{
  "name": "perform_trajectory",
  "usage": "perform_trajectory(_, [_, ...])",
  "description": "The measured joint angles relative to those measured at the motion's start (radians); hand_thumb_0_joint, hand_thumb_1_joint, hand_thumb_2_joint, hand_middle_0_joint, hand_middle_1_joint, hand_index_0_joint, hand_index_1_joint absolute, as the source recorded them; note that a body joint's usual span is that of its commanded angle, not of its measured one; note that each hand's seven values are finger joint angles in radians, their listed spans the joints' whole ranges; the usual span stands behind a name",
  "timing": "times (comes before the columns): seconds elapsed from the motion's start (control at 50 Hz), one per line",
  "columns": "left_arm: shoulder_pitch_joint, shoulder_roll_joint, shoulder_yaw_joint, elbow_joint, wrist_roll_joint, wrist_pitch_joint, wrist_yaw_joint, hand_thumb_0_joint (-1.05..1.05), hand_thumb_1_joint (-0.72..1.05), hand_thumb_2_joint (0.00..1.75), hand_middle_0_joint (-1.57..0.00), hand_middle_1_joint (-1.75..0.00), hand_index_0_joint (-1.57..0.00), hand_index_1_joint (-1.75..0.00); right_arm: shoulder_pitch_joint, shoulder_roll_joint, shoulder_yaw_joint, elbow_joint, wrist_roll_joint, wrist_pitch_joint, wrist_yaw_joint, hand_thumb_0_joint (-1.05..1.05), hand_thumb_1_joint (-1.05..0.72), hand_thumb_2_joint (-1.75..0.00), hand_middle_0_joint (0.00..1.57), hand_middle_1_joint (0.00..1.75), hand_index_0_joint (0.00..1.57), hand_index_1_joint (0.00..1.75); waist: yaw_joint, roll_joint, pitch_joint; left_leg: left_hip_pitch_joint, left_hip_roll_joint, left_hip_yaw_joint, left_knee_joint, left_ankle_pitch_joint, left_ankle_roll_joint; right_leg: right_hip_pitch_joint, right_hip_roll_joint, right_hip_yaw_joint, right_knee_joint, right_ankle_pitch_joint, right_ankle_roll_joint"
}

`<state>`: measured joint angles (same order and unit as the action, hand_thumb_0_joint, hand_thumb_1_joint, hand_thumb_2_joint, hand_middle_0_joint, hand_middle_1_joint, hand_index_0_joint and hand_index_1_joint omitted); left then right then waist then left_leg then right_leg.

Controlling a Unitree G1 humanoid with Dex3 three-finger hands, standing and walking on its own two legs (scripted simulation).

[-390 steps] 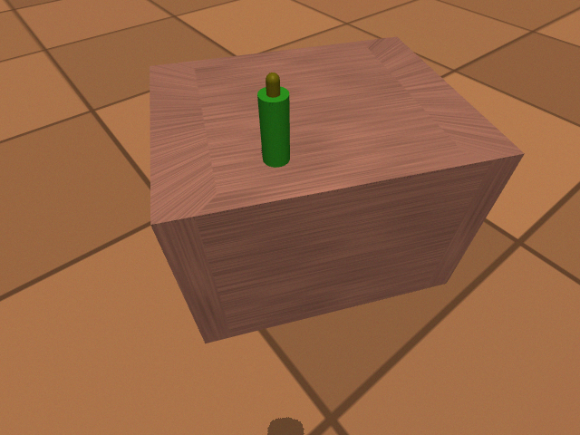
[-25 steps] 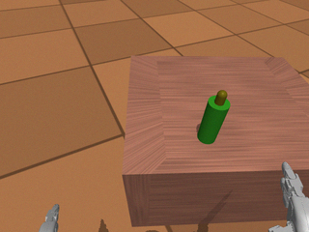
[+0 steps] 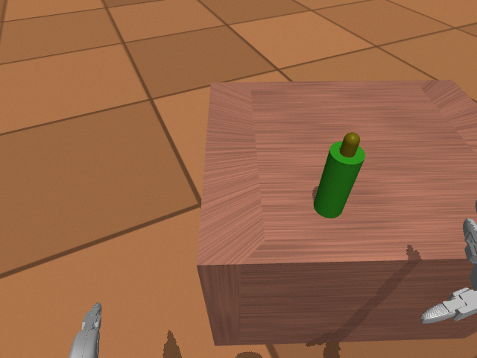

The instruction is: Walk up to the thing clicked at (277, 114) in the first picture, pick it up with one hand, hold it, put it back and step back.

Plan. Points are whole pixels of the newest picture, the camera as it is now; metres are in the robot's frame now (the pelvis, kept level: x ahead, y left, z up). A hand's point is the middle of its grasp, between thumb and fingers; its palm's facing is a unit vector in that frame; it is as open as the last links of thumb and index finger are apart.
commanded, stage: go down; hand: right
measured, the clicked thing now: (339, 175) +0.51 -0.20 -0.01
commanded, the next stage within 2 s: none
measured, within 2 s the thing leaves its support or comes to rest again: neither
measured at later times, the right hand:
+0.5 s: hand (451, 232) +0.32 -0.33 +0.06, palm faces +0.17 +0.99 +0.00, open 17.6 cm
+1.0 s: hand (462, 202) +0.37 -0.36 +0.07, palm faces +0.17 +0.98 +0.00, open 17.6 cm
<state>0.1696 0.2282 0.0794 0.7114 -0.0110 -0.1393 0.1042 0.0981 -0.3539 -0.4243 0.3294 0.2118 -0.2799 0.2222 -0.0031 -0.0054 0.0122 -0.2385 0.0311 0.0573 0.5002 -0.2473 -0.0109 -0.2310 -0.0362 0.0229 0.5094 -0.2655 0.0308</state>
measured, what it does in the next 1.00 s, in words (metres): stands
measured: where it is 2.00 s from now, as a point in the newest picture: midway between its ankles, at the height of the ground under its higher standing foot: outside the picture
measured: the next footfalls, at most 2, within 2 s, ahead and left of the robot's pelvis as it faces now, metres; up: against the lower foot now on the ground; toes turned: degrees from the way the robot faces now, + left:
none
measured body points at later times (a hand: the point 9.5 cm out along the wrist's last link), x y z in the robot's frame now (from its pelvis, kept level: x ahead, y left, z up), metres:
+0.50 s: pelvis +0.01 -0.02 -0.01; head +0.03 -0.04 +0.44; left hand +0.16 +0.24 -0.08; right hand +0.30 -0.38 +0.06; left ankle +0.01 +0.12 -0.74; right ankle +0.00 -0.14 -0.74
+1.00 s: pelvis +0.00 -0.02 -0.03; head +0.06 -0.04 +0.42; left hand +0.14 +0.25 -0.09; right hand +0.35 -0.42 +0.08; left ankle +0.01 +0.12 -0.74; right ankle +0.00 -0.14 -0.74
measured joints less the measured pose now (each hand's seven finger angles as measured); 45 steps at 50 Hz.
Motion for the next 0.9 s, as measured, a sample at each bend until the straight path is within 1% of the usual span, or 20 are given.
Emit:
perform_trajectory(0.06, [0.002, -0.006, -0.032, -0.007, -0.006, -0.009, 0.014, -0.01, -0.52, 0.03, -0.06, -0.05, -0.06, -0.04, -0.094, -0.049, -0.035, 0.126, 0.045, 0.003, 0.087, -0.01, 0.58, -0.04, 0.04, 0.06, 0.05, 0.06, 0.014, 0.007, -0.013, -0.028, 0.000, -0.004, 0.016, -0.004, -0.002, -0.028, 0.000, -0.003, 0.019, -0.007, -0.002])
perform_trajectory(0.12, [0.014, -0.010, -0.049, -0.016, -0.008, -0.020, 0.022, -0.01, -0.52, 0.03, -0.06, -0.05, -0.06, -0.04, -0.170, -0.082, -0.060, 0.235, 0.082, 0.005, 0.160, -0.01, 0.59, -0.04, 0.04, 0.06, 0.05, 0.06, 0.022, 0.013, -0.027, -0.059, 0.002, -0.010, 0.034, -0.009, -0.005, -0.059, 0.002, -0.009, 0.041, -0.017, -0.005])
perform_trajectory(0.18, [0.032, -0.008, -0.061, -0.023, -0.010, -0.030, 0.028, -0.01, -0.52, 0.03, -0.06, -0.05, -0.06, -0.04, -0.227, -0.104, -0.078, 0.310, 0.104, -0.002, 0.212, -0.01, 0.60, -0.04, 0.04, 0.06, 0.05, 0.06, 0.026, 0.019, -0.036, -0.089, 0.004, -0.017, 0.051, -0.014, -0.008, -0.089, 0.003, -0.015, 0.065, -0.028, -0.009])
perform_trajectory(0.24, [0.046, -0.005, -0.066, -0.019, -0.006, -0.036, 0.032, -0.01, -0.52, 0.03, -0.06, -0.05, -0.06, -0.05, -0.267, -0.119, -0.089, 0.355, 0.116, -0.015, 0.243, -0.01, 0.60, -0.04, 0.03, 0.06, 0.05, 0.06, 0.025, 0.021, -0.039, -0.116, 0.003, -0.022, 0.068, -0.020, -0.011, -0.119, 0.002, -0.019, 0.092, -0.041, -0.013])
perform_trajectory(0.3, [0.055, 0.001, -0.069, -0.018, -0.003, -0.037, 0.037, -0.01, -0.52, 0.03, -0.06, -0.06, -0.06, -0.05, -0.282, -0.125, -0.092, 0.377, 0.118, -0.023, 0.254, -0.01, 0.61, -0.04, 0.03, 0.06, 0.05, 0.06, 0.023, 0.020, -0.042, -0.137, 0.001, -0.026, 0.079, -0.023, -0.014, -0.144, 0.000, -0.022, 0.116, -0.053, -0.016])
perform_trajectory(0.44, [0.062, 0.003, -0.072, -0.041, 0.003, -0.031, 0.051, -0.02, -0.52, 0.03, -0.06, -0.06, -0.07, -0.05, -0.282, -0.119, -0.086, 0.368, 0.093, -0.025, 0.234, -0.01, 0.58, -0.04, 0.04, 0.06, 0.05, 0.05, 0.016, 0.018, -0.051, -0.140, 0.000, -0.026, 0.080, -0.030, -0.019, -0.155, -0.001, -0.022, 0.135, -0.069, -0.021])
perform_trajectory(0.58, [0.058, 0.001, -0.073, -0.064, 0.002, -0.043, 0.060, -0.01, -0.52, 0.04, -0.06, -0.06, -0.06, -0.05, -0.304, -0.138, -0.090, 0.393, 0.084, -0.017, 0.232, -0.01, 0.55, -0.04, 0.05, 0.05, 0.05, 0.05, 0.017, 0.024, -0.065, -0.137, 0.001, -0.015, 0.083, -0.038, -0.019, -0.158, 0.000, -0.010, 0.141, -0.075, -0.020])
perform_trajectory(0.66, [0.054, 0.003, -0.075, -0.067, 0.000, -0.046, 0.061, -0.01, -0.52, 0.04, -0.06, -0.06, -0.06, -0.05, -0.340, -0.170, -0.107, 0.430, 0.080, -0.013, 0.245, -0.01, 0.54, -0.04, 0.05, 0.05, 0.05, 0.05, 0.024, 0.028, -0.064, -0.153, 0.001, -0.009, 0.098, -0.044, -0.017, -0.176, 0.000, -0.004, 0.153, -0.078, -0.018])
perform_trajectory(0.72, [0.053, 0.005, -0.087, -0.071, -0.001, -0.049, 0.062, -0.01, -0.52, 0.04, -0.06, -0.06, -0.06, -0.05, -0.385, -0.204, -0.121, 0.474, 0.080, -0.013, 0.259, -0.01, 0.55, -0.04, 0.05, 0.05, 0.05, 0.05, 0.031, 0.030, -0.064, -0.179, -0.001, -0.006, 0.115, -0.049, -0.015, -0.202, -0.002, 0.000, 0.170, -0.082, -0.016])
perform_trajectory(0.9, [0.067, 0.016, -0.108, -0.104, 0.003, -0.052, 0.059, -0.01, -0.52, 0.04, -0.06, -0.06, -0.06, -0.05, -0.508, -0.302, -0.163, 0.606, 0.069, -0.005, 0.308, -0.01, 0.57, -0.04, 0.05, 0.05, 0.05, 0.05, 0.061, 0.030, -0.077, -0.271, -0.005, -0.008, 0.185, -0.072, -0.012, -0.293, -0.008, 0.002, 0.241, -0.107, -0.014])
